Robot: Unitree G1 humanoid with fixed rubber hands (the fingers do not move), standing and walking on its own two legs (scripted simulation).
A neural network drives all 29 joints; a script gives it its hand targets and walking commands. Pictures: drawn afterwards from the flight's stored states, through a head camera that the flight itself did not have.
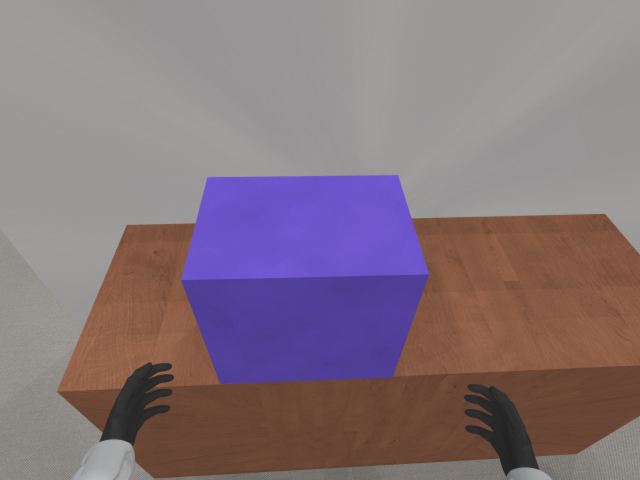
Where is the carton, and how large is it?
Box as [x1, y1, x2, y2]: [181, 175, 428, 383]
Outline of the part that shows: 397,175 207,177 181,281 220,383 392,377 428,275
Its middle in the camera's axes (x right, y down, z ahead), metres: -0.02 +0.07 +0.65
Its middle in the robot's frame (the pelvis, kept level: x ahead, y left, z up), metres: +0.45 +0.02 -0.04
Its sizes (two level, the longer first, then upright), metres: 0.305 0.207 0.291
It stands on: a pedestal, 0.58 m high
